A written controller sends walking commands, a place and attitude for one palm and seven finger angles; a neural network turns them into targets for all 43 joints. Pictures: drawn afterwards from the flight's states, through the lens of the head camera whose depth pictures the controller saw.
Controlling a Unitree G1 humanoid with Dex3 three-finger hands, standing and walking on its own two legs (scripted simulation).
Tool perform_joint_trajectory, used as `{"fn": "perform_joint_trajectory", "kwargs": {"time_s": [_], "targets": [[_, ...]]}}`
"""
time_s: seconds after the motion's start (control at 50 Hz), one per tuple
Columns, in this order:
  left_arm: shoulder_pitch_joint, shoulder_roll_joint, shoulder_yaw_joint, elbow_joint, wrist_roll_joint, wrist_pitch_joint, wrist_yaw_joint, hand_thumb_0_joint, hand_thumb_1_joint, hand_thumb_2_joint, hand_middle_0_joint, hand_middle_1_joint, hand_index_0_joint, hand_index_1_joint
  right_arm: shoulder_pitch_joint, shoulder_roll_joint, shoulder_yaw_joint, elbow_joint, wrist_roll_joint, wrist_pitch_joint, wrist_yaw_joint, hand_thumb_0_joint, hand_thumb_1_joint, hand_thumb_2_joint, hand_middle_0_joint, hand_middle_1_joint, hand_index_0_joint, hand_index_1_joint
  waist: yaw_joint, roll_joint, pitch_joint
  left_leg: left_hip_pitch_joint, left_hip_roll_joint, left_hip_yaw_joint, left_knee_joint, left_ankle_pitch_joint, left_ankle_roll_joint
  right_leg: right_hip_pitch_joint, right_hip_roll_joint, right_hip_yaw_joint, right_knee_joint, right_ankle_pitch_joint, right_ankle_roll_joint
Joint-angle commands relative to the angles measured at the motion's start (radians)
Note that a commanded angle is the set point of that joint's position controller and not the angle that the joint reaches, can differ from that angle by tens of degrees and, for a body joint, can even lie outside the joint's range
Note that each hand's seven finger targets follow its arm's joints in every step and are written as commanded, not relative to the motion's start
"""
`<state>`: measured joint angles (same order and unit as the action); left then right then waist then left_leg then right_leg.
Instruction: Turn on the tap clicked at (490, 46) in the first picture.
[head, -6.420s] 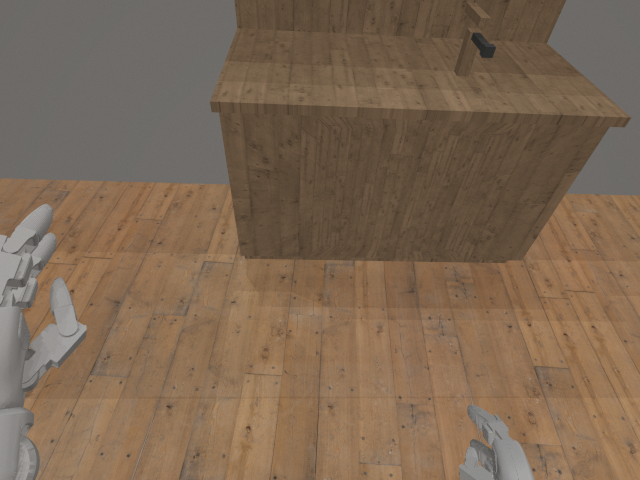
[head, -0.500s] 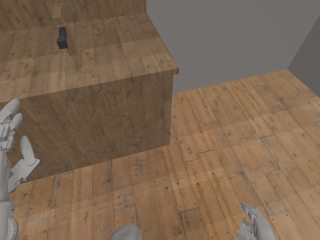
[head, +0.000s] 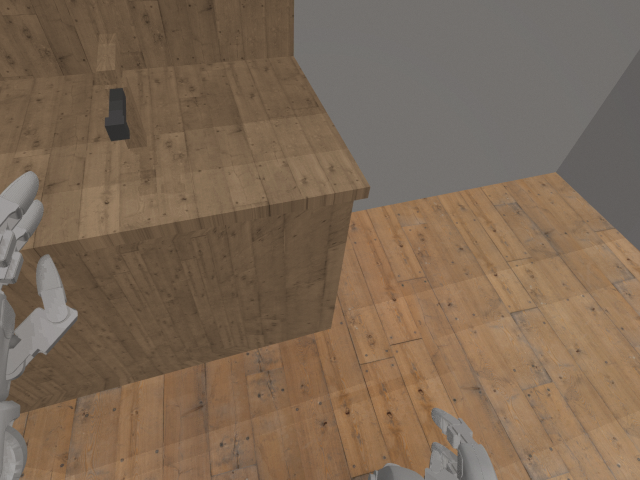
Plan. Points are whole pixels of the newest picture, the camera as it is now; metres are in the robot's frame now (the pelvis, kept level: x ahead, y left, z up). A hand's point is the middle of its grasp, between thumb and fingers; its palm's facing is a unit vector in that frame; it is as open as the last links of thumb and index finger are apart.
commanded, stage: take the last steps up to it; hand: left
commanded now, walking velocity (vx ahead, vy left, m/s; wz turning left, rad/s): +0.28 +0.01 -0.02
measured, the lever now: (117, 128) +0.59 +0.36 +0.09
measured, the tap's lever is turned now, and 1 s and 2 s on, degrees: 0 0 0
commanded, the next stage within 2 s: come to a stop and stand still in 0.60 s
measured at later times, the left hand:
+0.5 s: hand (139, 224) +0.32 +0.21 +0.18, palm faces +0.38 -0.81 -0.44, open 7.4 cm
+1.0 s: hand (174, 199) +0.37 +0.20 +0.16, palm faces +0.40 -0.80 -0.45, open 7.4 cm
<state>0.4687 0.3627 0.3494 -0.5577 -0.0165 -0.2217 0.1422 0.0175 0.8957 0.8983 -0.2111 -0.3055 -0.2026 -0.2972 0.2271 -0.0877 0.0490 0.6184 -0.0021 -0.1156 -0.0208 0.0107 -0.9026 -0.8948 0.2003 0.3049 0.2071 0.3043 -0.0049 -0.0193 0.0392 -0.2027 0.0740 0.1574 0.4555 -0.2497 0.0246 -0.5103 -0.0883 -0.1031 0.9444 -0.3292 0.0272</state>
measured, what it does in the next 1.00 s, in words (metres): walks ahead: right foot, then left foot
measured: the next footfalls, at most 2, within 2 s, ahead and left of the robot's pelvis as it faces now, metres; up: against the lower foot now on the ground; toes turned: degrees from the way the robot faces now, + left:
right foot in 0.16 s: +0.12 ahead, -0.12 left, +0.00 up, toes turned -9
left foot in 0.52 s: +0.20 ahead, +0.10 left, +0.00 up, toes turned +8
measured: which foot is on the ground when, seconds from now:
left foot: down 0.00-0.16, up 0.18-0.50, down 0.52-0.86, up 0.88-1.00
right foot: up 0.00-0.14, down 0.16-0.54, up 0.56-0.82, down 0.84-1.00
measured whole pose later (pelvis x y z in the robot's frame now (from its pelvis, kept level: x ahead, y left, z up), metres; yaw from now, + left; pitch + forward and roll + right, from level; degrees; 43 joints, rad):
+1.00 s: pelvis +0.15 -0.04 -0.01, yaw +0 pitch -1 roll +1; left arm 0.47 0.34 0.35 -0.47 -0.03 -0.18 0.16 0.01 0.89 0.90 -0.22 -0.31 -0.21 -0.30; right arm 0.16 -0.20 0.02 0.63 0.01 -0.06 -0.04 0.01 -0.90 -0.89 0.20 0.30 0.21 0.30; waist -0.01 0.04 0.07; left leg -0.33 0.02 0.04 0.81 -0.45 -0.04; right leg -0.28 -0.03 -0.12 0.53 -0.24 -0.04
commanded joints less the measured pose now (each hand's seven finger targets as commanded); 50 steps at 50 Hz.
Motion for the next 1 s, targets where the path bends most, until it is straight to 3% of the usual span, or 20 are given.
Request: {"fn": "perform_joint_trajectory", "kwargs": {"time_s": [0.0,0.1,0.12,0.14,0.16,0.2,0.26,0.3,0.38,0.46,0.48,0.5,0.52,0.54,0.6,0.66,0.78,0.84,0.88,0.98], "targets": [[-0.046,0.168,0.135,-0.185,-0.003,-0.064,0.024,0.0,0.9,0.9,-0.2,-0.3,-0.2,-0.3,-0.072,-0.208,-0.091,-0.13,-0.003,-0.054,-0.035,0.0,-0.9,-0.9,0.2,0.3,0.2,0.3,-0.002,0.246,-0.108,0.072,0.214,-0.138,-0.176,0.23,0.112,0.078,0.038,-0.061,-0.209,0.023,0.003],[-0.095,0.155,0.121,-0.086,0.0,-0.049,0.027,0.0,0.9,0.9,-0.2,-0.3,-0.2,-0.3,-0.093,-0.209,-0.089,-0.127,0.01,-0.034,-0.039,0.0,-0.9,-0.9,0.2,0.3,0.2,0.3,0.007,0.139,-0.151,-0.011,0.157,-0.077,0.102,0.177,0.057,0.375,0.072,-0.075,-0.514,0.114,-0.027],[-0.106,0.17,0.122,-0.08,0.01,-0.048,0.029,0.0,0.9,0.9,-0.2,-0.3,-0.2,-0.3,-0.084,-0.196,-0.09,-0.127,0.014,-0.026,-0.037,0.0,-0.9,-0.9,0.2,0.3,0.2,0.3,0.007,-0.005,-0.194,-0.124,0.097,-0.026,0.315,0.101,0.036,0.493,-0.048,0.091,-0.538,0.187,-0.084],[-0.11,0.206,0.141,-0.071,0.011,-0.044,0.032,0.0,0.9,0.9,-0.2,-0.3,-0.2,-0.3,-0.095,-0.173,-0.082,-0.141,0.013,-0.019,-0.036,0.0,-0.9,-0.9,0.2,0.3,0.2,0.3,0.008,-0.247,-0.203,-0.363,-0.039,0.001,0.57,-0.2,-0.012,0.618,-0.259,0.456,-0.592,0.347,-0.191],[-0.104,0.189,0.134,-0.05,0.001,-0.039,0.031,0.0,0.9,0.9,-0.2,-0.3,-0.2,-0.3,-0.111,-0.188,-0.084,-0.143,0.009,-0.019,-0.032,0.0,-0.9,-0.9,0.2,0.3,0.2,0.3,0.021,-0.243,-0.168,-0.461,-0.052,-0.105,0.743,-0.329,-0.024,0.597,-0.361,0.568,-0.629,0.395,-0.256],[-0.115,0.188,0.133,-0.074,-0.01,-0.051,0.02,0.0,0.9,0.9,-0.2,-0.3,-0.2,-0.3,-0.1,-0.215,-0.102,-0.12,0.014,-0.015,-0.021,0.0,-0.9,-0.9,0.2,0.3,0.2,0.3,0.006,-0.161,-0.117,-0.454,0.011,-0.177,0.807,-0.221,-0.043,0.479,-0.323,0.481,-0.659,0.194,-0.243],[-0.076,0.221,0.173,-0.166,0.001,-0.076,0.027,0.0,0.9,0.9,-0.2,-0.3,-0.2,-0.3,-0.148,-0.204,-0.087,-0.12,0.01,0.021,-0.026,0.0,-0.9,-0.9,0.2,0.3,0.2,0.3,0.002,-0.038,-0.108,-0.406,0.036,-0.153,0.696,-0.135,-0.057,0.407,-0.256,0.238,-0.628,0.411,-0.202],[-0.065,0.216,0.177,-0.218,-0.002,-0.087,0.033,0.0,0.9,0.9,-0.2,-0.3,-0.2,-0.3,-0.141,-0.197,-0.088,-0.141,0.006,0.021,-0.028,0.0,-0.9,-0.9,0.2,0.3,0.2,0.3,0.0,-0.055,-0.118,-0.304,0.042,-0.118,0.511,-0.099,-0.049,0.367,-0.228,0.132,-0.623,0.453,-0.184],[0.025,0.207,0.197,-0.246,-0.015,-0.078,0.054,0.0,0.9,0.9,-0.2,-0.3,-0.2,-0.3,-0.125,-0.185,-0.095,-0.175,-0.001,0.007,-0.038,0.0,-0.9,-0.9,0.2,0.3,0.2,0.3,0.034,-0.057,-0.175,-0.207,-0.018,-0.016,0.227,-0.058,-0.036,0.476,-0.196,0.131,-0.565,0.52,-0.185],[0.019,0.172,0.165,-0.204,-0.023,-0.061,0.059,0.0,0.9,0.9,-0.2,-0.3,-0.2,-0.3,-0.072,-0.208,-0.115,-0.176,0.003,0.011,-0.052,0.0,-0.9,-0.9,0.2,0.3,0.2,0.3,0.001,0.011,-0.187,0.038,-0.033,-0.007,-0.012,0.115,-0.028,0.385,-0.127,0.097,-0.426,0.349,-0.111],[-0.011,0.171,0.154,-0.213,-0.022,-0.064,0.057,0.0,0.9,0.9,-0.2,-0.3,-0.2,-0.3,-0.064,-0.221,-0.118,-0.18,0.007,0.014,-0.054,0.0,-0.9,-0.9,0.2,0.3,0.2,0.3,-0.007,0.074,-0.2,0.124,0.025,-0.088,-0.045,0.145,0.004,0.315,-0.079,0.068,-0.31,0.269,-0.078],[-0.034,0.174,0.154,-0.206,-0.023,-0.067,0.057,0.0,0.9,0.9,-0.2,-0.3,-0.2,-0.3,-0.068,-0.247,-0.124,-0.185,0.012,0.017,-0.055,0.0,-0.9,-0.9,0.2,0.3,0.2,0.3,-0.007,0.232,-0.203,0.215,0.192,-0.319,-0.065,0.281,0.09,0.14,0.017,0.009,-0.148,0.011,-0.03],[-0.038,0.171,0.147,-0.164,-0.023,-0.07,0.05,0.0,0.9,0.9,-0.2,-0.3,-0.2,-0.3,-0.072,-0.24,-0.121,-0.194,0.018,0.016,-0.049,0.0,-0.9,-0.9,0.2,0.3,0.2,0.3,0.0,0.261,-0.17,0.222,0.314,-0.496,-0.118,0.36,0.177,0.01,0.067,0.027,0.009,-0.304,-0.022],[-0.044,0.193,0.16,-0.094,-0.019,-0.063,0.043,0.0,0.9,0.9,-0.2,-0.3,-0.2,-0.3,-0.092,-0.231,-0.107,-0.178,0.006,0.013,-0.05,0.0,-0.9,-0.9,0.2,0.3,0.2,0.3,-0.008,0.26,-0.114,0.123,0.346,-0.547,-0.174,0.223,0.212,-0.02,0.053,0.071,0.116,-0.305,-0.024],[-0.122,0.157,0.101,-0.14,-0.005,-0.062,0.028,0.0,0.9,0.9,-0.2,-0.3,-0.2,-0.3,-0.087,-0.23,-0.107,-0.148,0.015,-0.001,-0.041,0.0,-0.9,-0.9,0.2,0.3,0.2,0.3,-0.005,0.191,-0.073,0.087,0.276,-0.389,-0.148,0.217,0.193,-0.055,0.012,0.076,0.097,-0.162,-0.012],[-0.081,0.152,0.094,-0.225,-0.006,-0.051,0.02,0.0,0.9,0.9,-0.2,-0.3,-0.2,-0.3,-0.09,-0.234,-0.104,-0.154,0.012,-0.016,-0.028,0.0,-0.9,-0.9,0.2,0.3,0.2,0.3,0.007,0.256,-0.125,0.045,0.19,-0.205,-0.127,0.258,0.134,0.077,0.031,0.012,-0.056,-0.076,-0.004],[-0.047,0.187,0.146,-0.199,-0.012,-0.034,0.039,0.0,0.9,0.9,-0.2,-0.3,-0.2,-0.3,-0.098,-0.208,-0.075,-0.152,0.01,-0.028,-0.028,0.0,-0.9,-0.9,0.2,0.3,0.2,0.3,0.01,0.186,-0.165,0.006,0.154,-0.138,0.011,0.302,0.03,0.356,0.067,-0.029,-0.52,0.146,0.004],[-0.057,0.188,0.146,-0.125,-0.012,-0.028,0.045,0.0,0.9,0.9,-0.2,-0.3,-0.2,-0.3,-0.084,-0.173,-0.062,-0.155,0.006,-0.016,-0.031,0.0,-0.9,-0.9,0.2,0.3,0.2,0.3,-0.018,-0.049,-0.188,-0.138,-0.022,-0.062,0.208,-0.046,-0.063,0.457,-0.17,0.272,-0.554,0.727,-0.101],[-0.049,0.166,0.127,-0.074,-0.023,-0.005,0.033,0.0,0.9,0.9,-0.2,-0.3,-0.2,-0.3,-0.092,-0.196,-0.081,-0.147,0.013,-0.012,-0.025,0.0,-0.9,-0.9,0.2,0.3,0.2,0.3,0.0,-0.183,-0.152,-0.178,-0.043,-0.126,0.389,-0.237,-0.065,0.408,-0.251,0.341,-0.593,0.743,-0.159],[0.009,0.173,0.155,-0.1,-0.008,-0.016,0.045,0.0,0.9,0.9,-0.2,-0.3,-0.2,-0.3,-0.155,-0.173,-0.057,-0.167,0.011,0.028,-0.045,0.0,-0.9,-0.9,0.2,0.3,0.2,0.3,0.015,-0.14,-0.187,-0.19,-0.041,-0.139,0.309,-0.194,-0.06,0.485,-0.211,0.193,-0.51,0.835,-0.151]]}}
